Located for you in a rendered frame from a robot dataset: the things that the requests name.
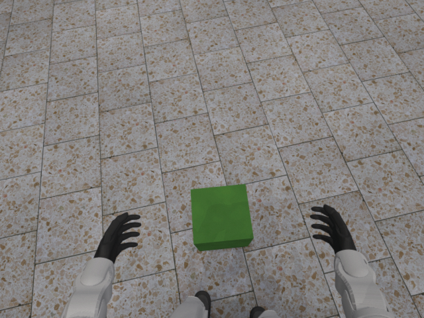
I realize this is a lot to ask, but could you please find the robot left thigh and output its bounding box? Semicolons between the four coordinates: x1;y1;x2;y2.
169;302;208;318

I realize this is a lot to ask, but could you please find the carton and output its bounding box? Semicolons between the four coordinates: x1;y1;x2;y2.
191;184;254;251

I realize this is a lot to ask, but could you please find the robot right forearm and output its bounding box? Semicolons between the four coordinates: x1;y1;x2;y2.
334;250;395;318

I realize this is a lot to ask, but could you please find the right robot hand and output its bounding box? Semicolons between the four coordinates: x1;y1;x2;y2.
310;204;357;254

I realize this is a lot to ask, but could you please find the robot left shin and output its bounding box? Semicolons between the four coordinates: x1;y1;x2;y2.
184;296;204;307

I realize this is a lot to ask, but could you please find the robot left forearm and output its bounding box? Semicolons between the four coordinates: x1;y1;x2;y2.
60;258;115;318

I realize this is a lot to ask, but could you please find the left robot hand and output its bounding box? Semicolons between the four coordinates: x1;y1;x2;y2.
93;212;141;263

